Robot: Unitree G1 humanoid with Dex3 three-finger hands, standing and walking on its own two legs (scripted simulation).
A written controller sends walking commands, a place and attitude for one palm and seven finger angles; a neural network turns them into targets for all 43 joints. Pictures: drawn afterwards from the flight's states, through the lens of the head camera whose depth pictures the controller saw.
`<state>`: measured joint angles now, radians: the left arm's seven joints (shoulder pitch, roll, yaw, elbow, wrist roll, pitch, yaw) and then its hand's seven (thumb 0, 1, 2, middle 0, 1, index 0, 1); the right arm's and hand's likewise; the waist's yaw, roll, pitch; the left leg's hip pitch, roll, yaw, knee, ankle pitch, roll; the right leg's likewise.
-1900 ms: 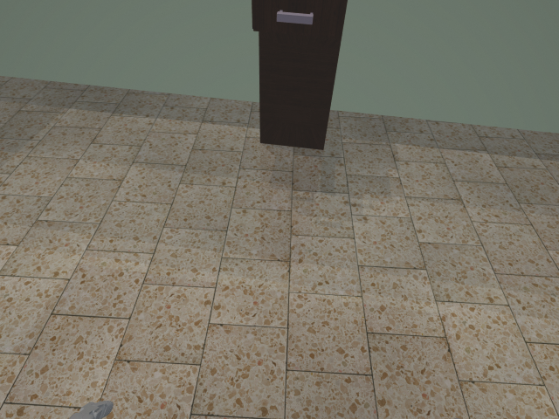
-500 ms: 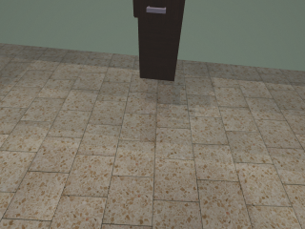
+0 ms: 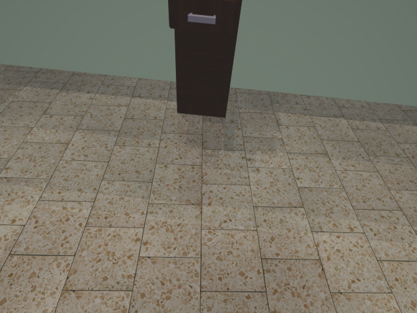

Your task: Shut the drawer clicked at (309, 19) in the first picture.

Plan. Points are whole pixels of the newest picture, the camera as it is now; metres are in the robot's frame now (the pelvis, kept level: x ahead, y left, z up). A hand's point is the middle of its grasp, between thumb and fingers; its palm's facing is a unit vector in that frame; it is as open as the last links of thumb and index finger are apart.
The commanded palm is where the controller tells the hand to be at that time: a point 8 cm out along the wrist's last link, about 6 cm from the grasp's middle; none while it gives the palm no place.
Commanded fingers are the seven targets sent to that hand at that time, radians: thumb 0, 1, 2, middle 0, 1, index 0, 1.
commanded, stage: walk to a spot facing it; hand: left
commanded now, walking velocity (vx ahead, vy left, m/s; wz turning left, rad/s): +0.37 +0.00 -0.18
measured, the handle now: (202, 17) +1.34 +0.12 +0.06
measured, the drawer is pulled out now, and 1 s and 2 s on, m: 0.27 0.27 0.27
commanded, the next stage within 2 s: turn to face it in 1.46 s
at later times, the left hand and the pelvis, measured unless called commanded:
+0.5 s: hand (167, 254) +0.29 +0.12 -0.16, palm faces -0.06 -0.98 -0.21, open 7.3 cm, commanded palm none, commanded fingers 0.00 0.90 0.90 -0.20 -0.30 -0.20 -0.30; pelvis +0.20 -0.06 +0.00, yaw -4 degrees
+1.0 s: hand (156, 233) +0.35 +0.16 -0.17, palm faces +0.02 -0.99 -0.13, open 7.4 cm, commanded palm none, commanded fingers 0.00 0.90 0.90 -0.20 -0.30 -0.20 -0.30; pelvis +0.41 -0.01 +0.01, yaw -4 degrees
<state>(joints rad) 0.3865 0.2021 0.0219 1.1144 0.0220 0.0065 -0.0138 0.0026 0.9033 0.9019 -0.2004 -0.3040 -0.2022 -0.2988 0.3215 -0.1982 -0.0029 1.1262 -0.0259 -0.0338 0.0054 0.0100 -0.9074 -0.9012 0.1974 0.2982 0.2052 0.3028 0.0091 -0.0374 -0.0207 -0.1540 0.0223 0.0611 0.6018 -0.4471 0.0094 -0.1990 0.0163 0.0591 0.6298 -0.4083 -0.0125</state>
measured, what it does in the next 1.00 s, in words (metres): walks ahead: right foot, then left foot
